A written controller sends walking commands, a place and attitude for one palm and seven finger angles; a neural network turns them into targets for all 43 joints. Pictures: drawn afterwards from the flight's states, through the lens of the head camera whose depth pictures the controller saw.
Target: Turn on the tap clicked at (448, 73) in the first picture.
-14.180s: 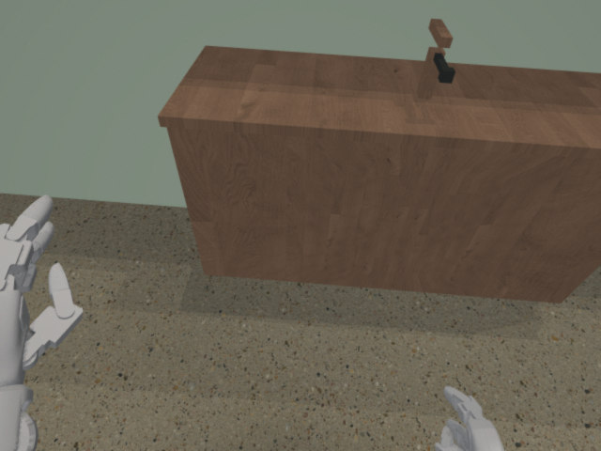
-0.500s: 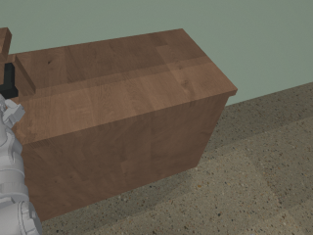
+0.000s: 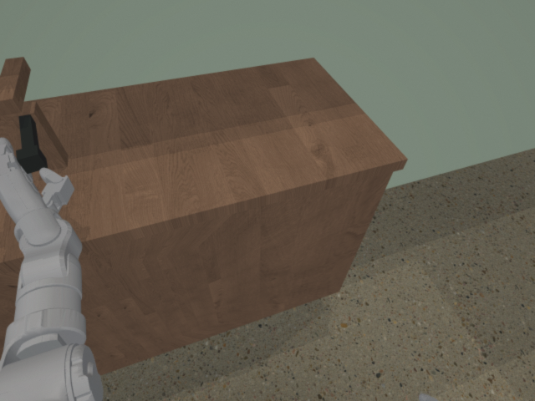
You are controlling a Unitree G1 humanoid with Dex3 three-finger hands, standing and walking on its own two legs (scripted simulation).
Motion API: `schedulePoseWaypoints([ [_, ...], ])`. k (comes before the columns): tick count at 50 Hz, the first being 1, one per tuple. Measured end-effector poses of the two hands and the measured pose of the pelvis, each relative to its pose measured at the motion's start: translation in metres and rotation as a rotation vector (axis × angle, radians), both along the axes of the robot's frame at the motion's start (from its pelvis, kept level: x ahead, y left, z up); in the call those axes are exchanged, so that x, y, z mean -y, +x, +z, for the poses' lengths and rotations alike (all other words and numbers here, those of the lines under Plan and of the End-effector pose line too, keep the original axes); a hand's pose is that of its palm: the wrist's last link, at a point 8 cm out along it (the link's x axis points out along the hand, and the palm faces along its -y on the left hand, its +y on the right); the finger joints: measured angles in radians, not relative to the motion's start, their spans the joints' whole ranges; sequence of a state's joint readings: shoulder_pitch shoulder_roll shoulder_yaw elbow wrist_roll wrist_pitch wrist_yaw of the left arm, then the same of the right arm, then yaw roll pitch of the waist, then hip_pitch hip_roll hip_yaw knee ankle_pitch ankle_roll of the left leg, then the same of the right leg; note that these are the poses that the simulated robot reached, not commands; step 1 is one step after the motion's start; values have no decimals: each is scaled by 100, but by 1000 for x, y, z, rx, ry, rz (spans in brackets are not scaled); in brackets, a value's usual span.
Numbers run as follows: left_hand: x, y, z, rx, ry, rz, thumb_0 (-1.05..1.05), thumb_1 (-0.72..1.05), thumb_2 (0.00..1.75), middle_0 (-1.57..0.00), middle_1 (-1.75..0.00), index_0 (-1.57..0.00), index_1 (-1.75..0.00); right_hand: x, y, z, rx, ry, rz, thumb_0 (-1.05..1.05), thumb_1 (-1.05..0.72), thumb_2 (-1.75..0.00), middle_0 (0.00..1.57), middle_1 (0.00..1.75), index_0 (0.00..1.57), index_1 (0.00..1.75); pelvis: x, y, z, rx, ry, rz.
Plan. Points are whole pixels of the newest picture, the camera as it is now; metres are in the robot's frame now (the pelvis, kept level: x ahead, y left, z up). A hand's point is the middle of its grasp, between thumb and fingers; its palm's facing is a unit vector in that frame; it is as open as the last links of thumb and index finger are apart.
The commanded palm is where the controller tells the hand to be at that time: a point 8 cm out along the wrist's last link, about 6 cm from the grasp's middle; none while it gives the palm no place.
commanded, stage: push the lever round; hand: left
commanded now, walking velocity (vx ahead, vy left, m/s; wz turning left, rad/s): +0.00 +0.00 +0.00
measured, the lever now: (32, 159) +0.42 +0.38 +0.13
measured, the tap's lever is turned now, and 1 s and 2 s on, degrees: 9 36 68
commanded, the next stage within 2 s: lift the hand up off the lever in 1.96 s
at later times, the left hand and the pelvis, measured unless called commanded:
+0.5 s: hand (93, 172) +0.41 +0.29 +0.12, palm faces +0.77 -0.63 -0.08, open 7.9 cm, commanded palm +0.37 +0.30 +0.12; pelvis -0.01 +0.00 +0.00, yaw +1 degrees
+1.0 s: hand (115, 157) +0.45 +0.26 +0.12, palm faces +0.83 -0.55 -0.09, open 8.0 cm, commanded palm +0.40 +0.27 +0.12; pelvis -0.01 -0.01 -0.01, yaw +1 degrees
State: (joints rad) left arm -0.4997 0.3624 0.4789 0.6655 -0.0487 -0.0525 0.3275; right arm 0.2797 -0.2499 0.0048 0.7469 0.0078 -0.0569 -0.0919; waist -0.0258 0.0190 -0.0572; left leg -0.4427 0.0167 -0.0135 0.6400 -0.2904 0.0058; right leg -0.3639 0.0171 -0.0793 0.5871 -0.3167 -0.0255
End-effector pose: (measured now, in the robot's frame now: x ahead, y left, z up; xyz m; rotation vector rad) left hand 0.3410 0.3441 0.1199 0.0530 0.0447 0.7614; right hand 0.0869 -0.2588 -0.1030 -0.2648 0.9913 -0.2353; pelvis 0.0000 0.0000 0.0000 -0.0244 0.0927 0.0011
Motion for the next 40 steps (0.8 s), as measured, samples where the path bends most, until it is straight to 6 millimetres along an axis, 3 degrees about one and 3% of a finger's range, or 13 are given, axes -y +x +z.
schedulePoseWaypoints([
  [20,31,14,3,-7,-2,93,2,90,90,-15,-15,-11,-15,-3,-6,-5,-26,14,6,1,-90,-90,20,30,20,30,0,-4,-1,-4,1,8],
  [40,56,37,5,-23,-3,183,2,90,90,-15,-15,-12,-15,8,-50,-17,-136,23,-23,1,-90,-90,20,30,20,30,7,-12,-6,-40,0,12],
])
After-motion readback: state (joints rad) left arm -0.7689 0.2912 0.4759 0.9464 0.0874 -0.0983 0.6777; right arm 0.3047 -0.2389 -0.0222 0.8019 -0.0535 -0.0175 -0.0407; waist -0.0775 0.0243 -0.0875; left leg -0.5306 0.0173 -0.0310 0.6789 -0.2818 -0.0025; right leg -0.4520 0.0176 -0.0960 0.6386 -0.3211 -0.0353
